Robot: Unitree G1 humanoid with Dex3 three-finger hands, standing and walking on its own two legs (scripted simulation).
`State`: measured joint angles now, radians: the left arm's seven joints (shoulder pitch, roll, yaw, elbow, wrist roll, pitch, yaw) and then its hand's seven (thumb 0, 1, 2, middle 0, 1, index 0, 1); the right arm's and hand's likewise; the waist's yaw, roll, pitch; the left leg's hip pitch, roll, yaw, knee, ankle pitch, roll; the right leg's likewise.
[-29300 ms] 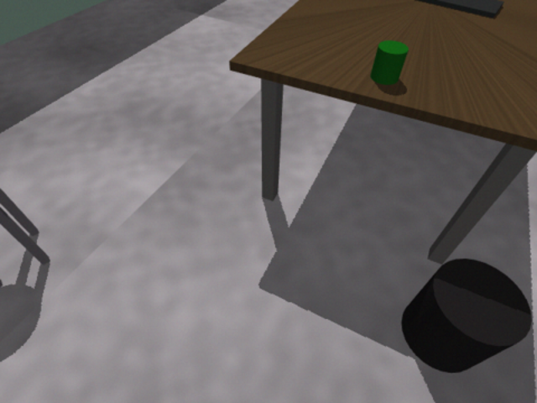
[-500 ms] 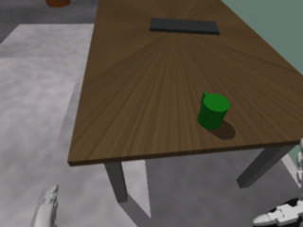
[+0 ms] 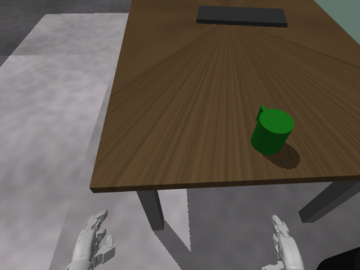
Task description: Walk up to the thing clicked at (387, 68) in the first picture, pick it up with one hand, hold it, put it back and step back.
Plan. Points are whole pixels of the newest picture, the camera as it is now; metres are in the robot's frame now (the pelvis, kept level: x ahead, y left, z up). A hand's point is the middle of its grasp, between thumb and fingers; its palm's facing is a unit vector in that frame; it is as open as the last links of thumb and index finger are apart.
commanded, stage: home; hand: right
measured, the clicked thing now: (268, 127) +0.47 -0.21 +0.01
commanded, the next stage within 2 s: none
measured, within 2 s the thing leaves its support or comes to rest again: neither
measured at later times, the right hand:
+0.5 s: hand (278, 265) +0.16 -0.21 -0.12, palm faces -0.06 +0.94 -0.33, open 17.4 cm
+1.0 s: hand out of the picture +0.06 -0.26 -0.14, palm faces -0.10 +0.92 -0.37, open 17.4 cm
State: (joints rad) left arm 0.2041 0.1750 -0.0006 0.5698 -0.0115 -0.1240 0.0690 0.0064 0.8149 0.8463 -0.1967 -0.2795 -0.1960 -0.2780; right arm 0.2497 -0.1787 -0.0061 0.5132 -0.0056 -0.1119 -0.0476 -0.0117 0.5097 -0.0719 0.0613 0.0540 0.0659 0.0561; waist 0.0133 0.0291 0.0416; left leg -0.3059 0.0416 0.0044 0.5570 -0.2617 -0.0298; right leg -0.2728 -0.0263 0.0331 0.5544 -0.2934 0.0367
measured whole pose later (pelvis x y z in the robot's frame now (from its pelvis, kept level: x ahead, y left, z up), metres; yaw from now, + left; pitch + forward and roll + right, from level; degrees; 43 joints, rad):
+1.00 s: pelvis -0.01 -0.01 +0.01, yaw +1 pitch -4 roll -1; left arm 0.18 0.37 -0.02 1.09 0.02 0.01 -0.02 0.01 0.91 0.90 -0.21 -0.30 -0.21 -0.29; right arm 0.18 -0.36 0.04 1.06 -0.02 -0.01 0.00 0.00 0.53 -0.06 0.06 0.05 0.06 0.05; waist 0.01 -0.01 0.05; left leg -0.18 0.05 -0.02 0.43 -0.19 -0.04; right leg -0.12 -0.02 0.00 0.40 -0.21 0.02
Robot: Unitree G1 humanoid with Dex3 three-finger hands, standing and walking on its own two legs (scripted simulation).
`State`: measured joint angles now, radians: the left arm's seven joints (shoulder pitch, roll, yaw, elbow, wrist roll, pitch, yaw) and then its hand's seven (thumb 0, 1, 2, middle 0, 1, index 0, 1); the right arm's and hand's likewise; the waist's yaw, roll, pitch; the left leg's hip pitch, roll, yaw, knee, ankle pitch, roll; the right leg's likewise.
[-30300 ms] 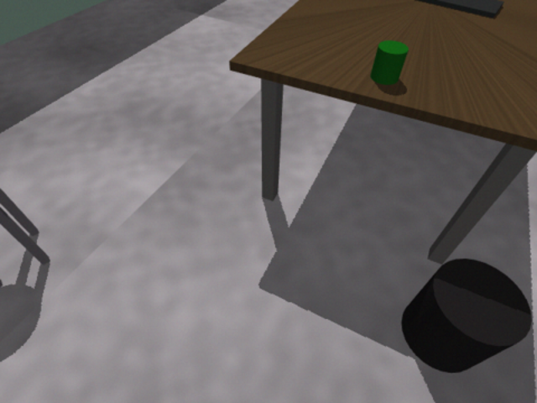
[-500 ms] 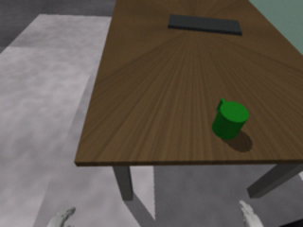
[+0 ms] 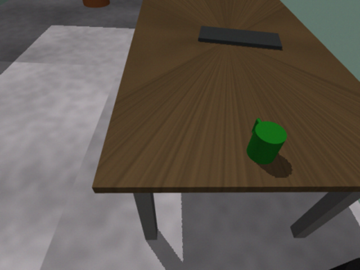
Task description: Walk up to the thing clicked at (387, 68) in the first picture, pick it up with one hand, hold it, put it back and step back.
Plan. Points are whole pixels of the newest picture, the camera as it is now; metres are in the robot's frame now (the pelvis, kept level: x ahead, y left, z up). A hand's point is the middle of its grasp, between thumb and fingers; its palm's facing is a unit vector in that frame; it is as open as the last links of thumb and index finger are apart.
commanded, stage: home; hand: right
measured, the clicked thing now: (262, 138) +0.47 -0.22 +0.00
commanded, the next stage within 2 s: stand in 1.26 s
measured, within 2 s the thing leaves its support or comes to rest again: neither
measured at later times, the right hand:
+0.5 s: hand out of the picture +0.08 -0.26 -0.15, palm faces -0.07 +0.93 -0.37, open 17.3 cm
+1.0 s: hand out of the picture +0.10 -0.25 -0.15, palm faces -0.05 +0.93 -0.37, open 17.2 cm
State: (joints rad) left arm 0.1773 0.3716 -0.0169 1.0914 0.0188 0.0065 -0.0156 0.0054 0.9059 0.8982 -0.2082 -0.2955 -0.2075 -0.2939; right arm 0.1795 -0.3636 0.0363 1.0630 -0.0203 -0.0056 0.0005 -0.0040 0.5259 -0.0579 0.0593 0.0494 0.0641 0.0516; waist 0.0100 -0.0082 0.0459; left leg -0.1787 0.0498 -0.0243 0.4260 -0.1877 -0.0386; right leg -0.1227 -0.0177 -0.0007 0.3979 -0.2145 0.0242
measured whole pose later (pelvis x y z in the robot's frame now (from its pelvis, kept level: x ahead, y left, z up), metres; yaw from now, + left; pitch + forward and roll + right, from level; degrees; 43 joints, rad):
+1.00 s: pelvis +0.02 +0.01 +0.00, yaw +0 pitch -2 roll +0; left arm 0.11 0.36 0.00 1.13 0.01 0.00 0.00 0.00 0.91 0.90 -0.21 -0.30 -0.21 -0.29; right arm 0.11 -0.36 0.02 1.11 -0.01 0.00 -0.01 0.00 0.50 -0.07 0.06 0.05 0.07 0.06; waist 0.01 -0.01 0.06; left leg -0.14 0.04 -0.02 0.37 -0.19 -0.03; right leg -0.08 -0.03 0.00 0.32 -0.21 0.04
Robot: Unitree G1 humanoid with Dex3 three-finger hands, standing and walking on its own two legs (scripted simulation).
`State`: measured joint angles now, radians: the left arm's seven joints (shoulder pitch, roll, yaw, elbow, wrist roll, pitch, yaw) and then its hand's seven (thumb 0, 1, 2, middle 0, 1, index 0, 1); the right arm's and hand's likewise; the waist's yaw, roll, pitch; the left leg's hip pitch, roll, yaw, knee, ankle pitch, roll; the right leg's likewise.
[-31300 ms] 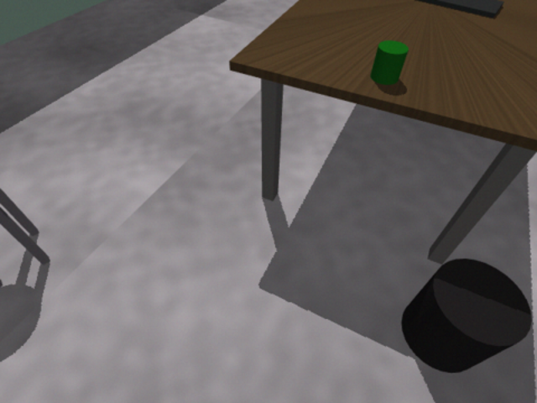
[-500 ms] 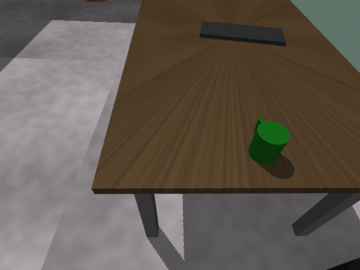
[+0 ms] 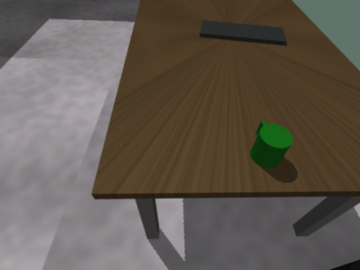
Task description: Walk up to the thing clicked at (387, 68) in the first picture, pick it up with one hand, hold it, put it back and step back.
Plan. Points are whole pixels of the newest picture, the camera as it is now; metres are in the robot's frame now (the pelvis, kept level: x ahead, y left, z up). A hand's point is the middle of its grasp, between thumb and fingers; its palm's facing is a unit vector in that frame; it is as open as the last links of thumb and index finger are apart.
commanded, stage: home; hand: right
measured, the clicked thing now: (267, 141) +0.45 -0.22 +0.00
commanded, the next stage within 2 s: stand in 0.26 s
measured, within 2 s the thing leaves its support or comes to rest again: neither
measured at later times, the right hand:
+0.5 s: hand out of the picture +0.07 -0.25 -0.15, palm faces -0.04 +0.93 -0.36, open 16.3 cm
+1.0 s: hand out of the picture +0.07 -0.25 -0.15, palm faces -0.04 +0.93 -0.36, open 7.6 cm
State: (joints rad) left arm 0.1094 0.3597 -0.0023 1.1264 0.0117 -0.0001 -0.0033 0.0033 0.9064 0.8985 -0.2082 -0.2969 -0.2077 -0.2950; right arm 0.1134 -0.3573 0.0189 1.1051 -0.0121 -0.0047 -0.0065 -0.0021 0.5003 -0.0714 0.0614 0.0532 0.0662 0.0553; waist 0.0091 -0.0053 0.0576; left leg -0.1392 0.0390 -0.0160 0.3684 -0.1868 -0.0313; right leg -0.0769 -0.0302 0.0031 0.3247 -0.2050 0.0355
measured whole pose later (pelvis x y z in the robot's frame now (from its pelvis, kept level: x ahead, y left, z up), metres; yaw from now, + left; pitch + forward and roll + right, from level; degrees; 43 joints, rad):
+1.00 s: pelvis +0.00 +0.00 +0.00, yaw +0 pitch -2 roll +0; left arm 0.13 0.36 0.00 1.12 0.01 0.00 0.00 0.00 0.91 0.90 -0.21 -0.30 -0.21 -0.30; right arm 0.12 -0.35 0.01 1.11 -0.01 0.00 0.00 0.00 -0.86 -0.89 0.20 0.29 0.21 0.30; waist 0.01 0.00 0.06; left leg -0.14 0.04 -0.01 0.36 -0.18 -0.03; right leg -0.08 -0.03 0.01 0.32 -0.20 0.04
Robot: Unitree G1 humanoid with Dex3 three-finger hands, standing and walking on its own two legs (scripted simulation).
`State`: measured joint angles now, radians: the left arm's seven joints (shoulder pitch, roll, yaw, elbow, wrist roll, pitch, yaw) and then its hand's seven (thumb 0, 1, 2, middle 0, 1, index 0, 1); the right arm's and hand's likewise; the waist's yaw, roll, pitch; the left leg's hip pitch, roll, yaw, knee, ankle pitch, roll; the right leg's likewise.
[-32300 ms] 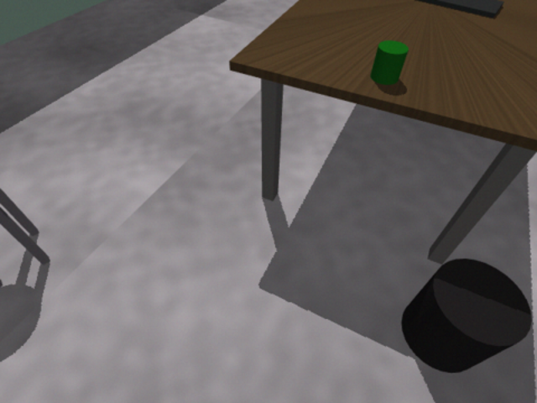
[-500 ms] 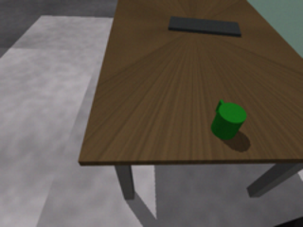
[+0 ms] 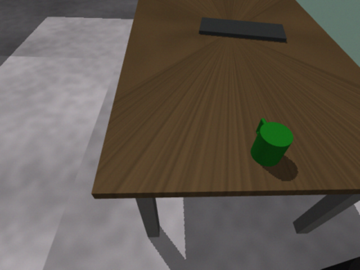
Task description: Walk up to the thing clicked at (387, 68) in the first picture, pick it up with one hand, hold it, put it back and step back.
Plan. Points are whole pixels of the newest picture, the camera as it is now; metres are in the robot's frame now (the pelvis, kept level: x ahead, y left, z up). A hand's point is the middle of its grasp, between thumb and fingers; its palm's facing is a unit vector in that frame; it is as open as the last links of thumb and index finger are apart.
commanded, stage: stand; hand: right
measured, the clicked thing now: (267, 139) +0.45 -0.23 +0.00
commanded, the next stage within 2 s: step back in 1.88 s
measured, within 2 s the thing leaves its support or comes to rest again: neither
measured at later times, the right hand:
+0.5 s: hand out of the picture +0.08 -0.25 -0.16, palm faces -0.03 +0.94 -0.35, open 7.3 cm
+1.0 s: hand out of the picture +0.08 -0.25 -0.16, palm faces -0.03 +0.94 -0.35, open 7.3 cm
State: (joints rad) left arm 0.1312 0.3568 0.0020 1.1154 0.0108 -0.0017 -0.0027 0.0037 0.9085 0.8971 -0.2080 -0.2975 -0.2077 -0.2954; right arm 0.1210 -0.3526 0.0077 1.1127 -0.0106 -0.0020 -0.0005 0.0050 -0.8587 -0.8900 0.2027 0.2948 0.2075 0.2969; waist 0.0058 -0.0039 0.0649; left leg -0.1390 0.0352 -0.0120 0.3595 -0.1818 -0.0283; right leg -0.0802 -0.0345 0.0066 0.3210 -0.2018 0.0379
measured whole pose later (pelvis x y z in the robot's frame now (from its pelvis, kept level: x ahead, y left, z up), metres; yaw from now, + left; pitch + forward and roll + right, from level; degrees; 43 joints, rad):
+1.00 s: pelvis +0.00 +0.00 +0.00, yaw +0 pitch -2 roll +0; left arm 0.13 0.35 0.00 1.11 0.01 0.00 0.00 0.00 0.91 0.90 -0.21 -0.30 -0.21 -0.30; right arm 0.12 -0.35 0.00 1.11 -0.01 0.00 0.00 0.01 -0.91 -0.90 0.20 0.30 0.21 0.30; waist 0.01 0.00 0.06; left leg -0.13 0.04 -0.01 0.35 -0.18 -0.03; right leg -0.08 -0.04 0.01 0.32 -0.20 0.04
